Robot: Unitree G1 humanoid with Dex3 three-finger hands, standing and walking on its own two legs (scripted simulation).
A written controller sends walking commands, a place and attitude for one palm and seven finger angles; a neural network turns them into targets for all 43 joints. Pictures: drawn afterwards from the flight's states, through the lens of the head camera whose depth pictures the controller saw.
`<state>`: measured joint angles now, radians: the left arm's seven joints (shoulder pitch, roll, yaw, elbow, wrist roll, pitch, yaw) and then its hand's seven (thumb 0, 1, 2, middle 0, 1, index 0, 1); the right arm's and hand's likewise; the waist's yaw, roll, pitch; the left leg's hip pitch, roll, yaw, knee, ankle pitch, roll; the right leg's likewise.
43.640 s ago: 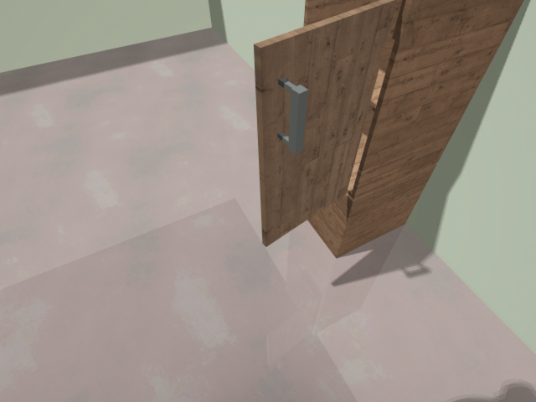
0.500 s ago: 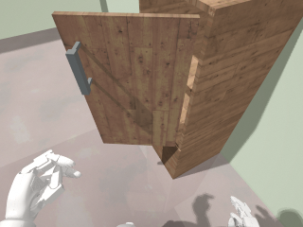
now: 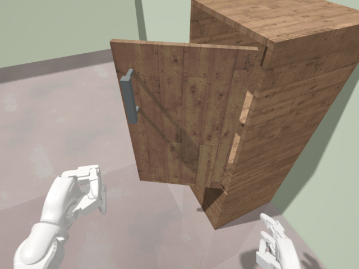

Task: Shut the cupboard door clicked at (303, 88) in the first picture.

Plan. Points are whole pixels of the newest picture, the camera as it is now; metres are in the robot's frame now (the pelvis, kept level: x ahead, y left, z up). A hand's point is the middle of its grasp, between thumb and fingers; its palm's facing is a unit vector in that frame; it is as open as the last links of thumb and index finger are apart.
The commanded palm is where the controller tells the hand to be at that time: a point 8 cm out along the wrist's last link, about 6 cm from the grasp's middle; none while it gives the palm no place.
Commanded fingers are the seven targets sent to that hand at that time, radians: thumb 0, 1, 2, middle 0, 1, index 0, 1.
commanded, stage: raise the hand and make a fist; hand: left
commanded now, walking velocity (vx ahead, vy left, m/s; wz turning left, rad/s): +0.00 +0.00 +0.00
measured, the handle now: (131, 96) +0.50 +0.19 +0.14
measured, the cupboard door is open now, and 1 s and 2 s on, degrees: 58 58 58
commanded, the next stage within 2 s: bring the fist close to the handle in 0.52 s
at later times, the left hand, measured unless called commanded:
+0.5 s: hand (98, 182) +0.23 +0.18 +0.14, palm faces +0.07 -1.00 -0.06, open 3.1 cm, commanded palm +0.20 +0.22 +0.14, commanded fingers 0.00 0.90 0.90 -1.30 -1.50 -1.30 -1.50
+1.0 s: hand (118, 163) +0.28 +0.16 +0.13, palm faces +0.00 -1.00 -0.05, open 3.1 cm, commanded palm +0.26 +0.21 +0.14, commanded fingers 0.00 0.90 0.90 -1.30 -1.50 -1.30 -1.50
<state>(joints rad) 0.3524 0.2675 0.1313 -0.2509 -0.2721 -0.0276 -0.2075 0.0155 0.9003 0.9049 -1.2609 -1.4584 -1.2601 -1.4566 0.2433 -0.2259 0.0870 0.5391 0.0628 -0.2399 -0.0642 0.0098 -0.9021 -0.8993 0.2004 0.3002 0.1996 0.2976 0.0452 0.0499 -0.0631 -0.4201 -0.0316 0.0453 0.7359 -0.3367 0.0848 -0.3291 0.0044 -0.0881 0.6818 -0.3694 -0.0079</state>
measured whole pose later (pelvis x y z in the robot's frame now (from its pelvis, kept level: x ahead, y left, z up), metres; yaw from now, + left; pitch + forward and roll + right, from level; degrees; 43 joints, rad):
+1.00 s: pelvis +0.01 -0.04 +0.01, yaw +0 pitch -1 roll +0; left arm 0.05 0.31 0.23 0.05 -0.30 0.02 -0.28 0.02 0.90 0.90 -1.30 -1.50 -1.30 -1.50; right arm 0.23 -0.27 0.06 0.63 0.08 -0.22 -0.09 0.01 -0.90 -0.90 0.20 0.30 0.20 0.30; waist 0.03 0.06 -0.03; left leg -0.32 0.00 0.03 0.61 -0.28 0.03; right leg -0.24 0.04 -0.09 0.58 -0.34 -0.06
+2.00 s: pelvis +0.01 -0.02 +0.02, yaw -2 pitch +1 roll -1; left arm -0.31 0.31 0.24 0.41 -0.23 -0.04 -0.17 0.02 0.90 0.90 -1.30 -1.50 -1.30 -1.50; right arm 0.27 -0.26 0.04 0.63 0.07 -0.09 -0.07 0.01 -0.90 -0.90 0.20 0.30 0.20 0.30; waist -0.01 0.02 -0.03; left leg -0.33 -0.02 0.07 0.58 -0.28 0.06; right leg -0.27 0.03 -0.05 0.56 -0.32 -0.03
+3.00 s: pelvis +0.01 -0.02 +0.00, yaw -2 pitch +9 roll -1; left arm -0.86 0.48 0.26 1.11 -0.20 -0.23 -0.42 0.02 0.90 0.90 -1.30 -1.50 -1.29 -1.50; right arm 0.35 -0.31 0.03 0.69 0.06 -0.05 -0.07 0.01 -0.91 -0.90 0.20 0.30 0.20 0.30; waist -0.12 0.03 -0.05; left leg -0.52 -0.01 0.06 0.67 -0.31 0.05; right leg -0.46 0.03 -0.07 0.64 -0.34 -0.04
